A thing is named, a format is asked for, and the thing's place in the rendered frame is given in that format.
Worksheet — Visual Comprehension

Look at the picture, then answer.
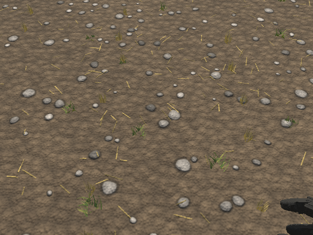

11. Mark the right robot hand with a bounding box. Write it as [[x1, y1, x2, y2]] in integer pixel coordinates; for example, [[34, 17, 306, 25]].
[[278, 196, 313, 235]]

